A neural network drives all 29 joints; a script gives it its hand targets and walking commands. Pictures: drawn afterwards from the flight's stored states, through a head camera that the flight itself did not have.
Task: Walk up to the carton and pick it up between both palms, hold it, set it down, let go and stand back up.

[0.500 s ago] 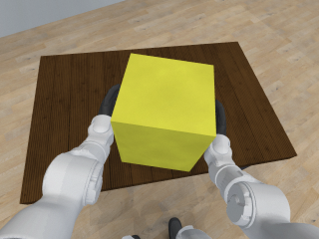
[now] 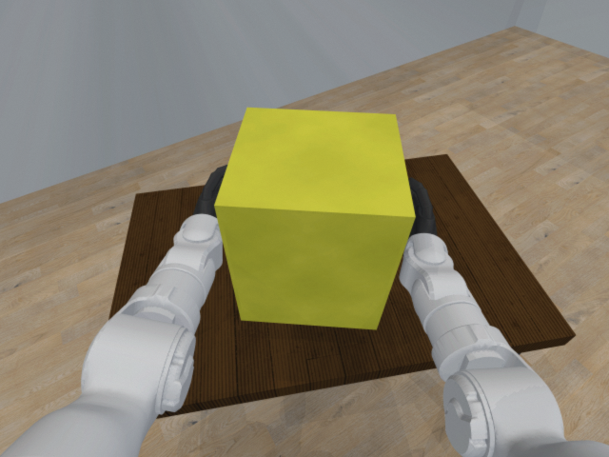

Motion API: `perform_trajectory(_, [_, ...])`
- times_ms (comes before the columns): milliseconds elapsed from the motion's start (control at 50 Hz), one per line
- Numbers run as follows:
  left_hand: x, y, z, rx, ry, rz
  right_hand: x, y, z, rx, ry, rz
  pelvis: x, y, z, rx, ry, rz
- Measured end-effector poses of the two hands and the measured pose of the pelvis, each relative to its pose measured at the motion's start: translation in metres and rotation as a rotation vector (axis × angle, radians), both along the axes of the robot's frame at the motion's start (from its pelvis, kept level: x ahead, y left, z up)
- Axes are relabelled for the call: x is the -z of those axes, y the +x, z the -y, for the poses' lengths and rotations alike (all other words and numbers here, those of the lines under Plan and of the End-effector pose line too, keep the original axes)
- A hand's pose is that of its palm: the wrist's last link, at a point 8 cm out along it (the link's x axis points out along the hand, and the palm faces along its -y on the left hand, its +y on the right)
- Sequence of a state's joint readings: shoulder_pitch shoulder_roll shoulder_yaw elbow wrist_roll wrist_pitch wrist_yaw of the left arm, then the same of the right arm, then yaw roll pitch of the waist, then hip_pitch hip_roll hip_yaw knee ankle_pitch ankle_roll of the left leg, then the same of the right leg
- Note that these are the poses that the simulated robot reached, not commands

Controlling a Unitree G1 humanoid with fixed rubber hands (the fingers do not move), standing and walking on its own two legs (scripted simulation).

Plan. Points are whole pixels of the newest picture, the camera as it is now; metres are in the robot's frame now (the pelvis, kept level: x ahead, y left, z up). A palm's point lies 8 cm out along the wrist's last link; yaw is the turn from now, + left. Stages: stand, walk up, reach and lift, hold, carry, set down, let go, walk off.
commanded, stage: reach and lift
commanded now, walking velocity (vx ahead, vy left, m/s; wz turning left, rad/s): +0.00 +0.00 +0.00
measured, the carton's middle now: (314, 222) +0.42 -0.06 +0.08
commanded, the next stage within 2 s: hold in 1.72 s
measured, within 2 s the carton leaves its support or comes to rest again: neither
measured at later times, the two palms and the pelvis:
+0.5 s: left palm (201, 237) +0.41 +0.11 +0.09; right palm (415, 240) +0.36 -0.19 +0.07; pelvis +0.01 +0.01 +0.02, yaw +0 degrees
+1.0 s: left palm (175, 239) +0.37 +0.12 +0.14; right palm (414, 223) +0.35 -0.18 +0.12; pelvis -0.01 -0.02 +0.02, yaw +2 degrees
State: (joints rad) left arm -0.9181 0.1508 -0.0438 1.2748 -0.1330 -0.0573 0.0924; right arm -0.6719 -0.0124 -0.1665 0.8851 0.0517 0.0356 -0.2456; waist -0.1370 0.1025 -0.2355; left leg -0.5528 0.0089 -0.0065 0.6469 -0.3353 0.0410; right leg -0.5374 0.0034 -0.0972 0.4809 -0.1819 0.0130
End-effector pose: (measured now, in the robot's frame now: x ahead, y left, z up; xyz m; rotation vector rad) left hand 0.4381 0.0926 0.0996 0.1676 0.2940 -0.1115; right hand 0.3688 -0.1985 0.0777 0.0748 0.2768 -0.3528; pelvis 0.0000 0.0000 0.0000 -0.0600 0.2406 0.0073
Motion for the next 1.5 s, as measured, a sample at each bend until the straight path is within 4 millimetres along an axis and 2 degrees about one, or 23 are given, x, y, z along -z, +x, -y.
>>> perform_trajectory(100, [-0.025,-0.003,-0.009,-0.020,-0.027,0.014,-0.028,0.002,-0.007,-0.014,-0.003,0.015,-0.010,-0.001,-0.001,-0.002,0.012,0.090])
perform_trajectory(200, [-0.031,-0.008,-0.018,-0.040,-0.043,0.026,-0.035,0.003,-0.016,-0.029,-0.003,0.026,-0.016,0.000,-0.004,-0.002,0.018,0.132])
perform_trajectory(340, [-0.011,-0.016,-0.023,-0.069,-0.066,-0.003,-0.016,0.000,-0.020,-0.049,0.000,-0.003,-0.019,0.006,-0.008,-0.001,0.021,0.151])
perform_trajectory(440, [0.009,-0.023,-0.018,-0.075,-0.064,-0.012,0.000,-0.004,-0.015,-0.055,0.006,-0.014,-0.019,0.011,-0.007,-0.004,0.019,0.122])
perform_trajectory(500, [0.012,-0.024,-0.013,-0.071,-0.069,-0.004,0.003,-0.007,-0.009,-0.051,0.012,-0.006,-0.018,0.013,-0.006,-0.005,0.017,0.098])
perform_trajectory(680, [-0.012,-0.030,-0.002,-0.120,-0.103,0.036,-0.024,0.001,0.005,-0.091,-0.014,0.030,-0.017,0.009,0.007,0.025,0.017,0.088])
perform_trajectory(840, [-0.029,-0.044,-0.015,-0.167,-0.105,0.052,-0.044,0.003,-0.007,-0.149,-0.062,0.036,-0.021,0.000,0.021,0.005,0.030,0.144])
perform_trajectory(980, [-0.039,-0.066,-0.030,-0.191,-0.103,0.060,-0.044,-0.013,-0.022,-0.165,-0.035,0.045,-0.021,-0.009,0.023,-0.028,0.038,0.194])
perform_trajectory(1120, [-0.043,-0.081,-0.036,-0.196,-0.106,0.059,-0.047,-0.027,-0.028,-0.167,-0.028,0.046,-0.021,-0.019,0.019,-0.031,0.042,0.224])
perform_trajectory(1320, [-0.052,-0.083,-0.034,-0.209,-0.114,0.058,-0.061,-0.026,-0.026,-0.179,-0.037,0.045,-0.021,-0.023,0.012,-0.010,0.045,0.243])
perform_trajectory(1500, [-0.051,-0.080,-0.028,-0.214,-0.113,0.049,-0.058,-0.023,-0.020,-0.186,-0.044,0.036,-0.021,-0.016,0.011,0.004,0.040,0.262])
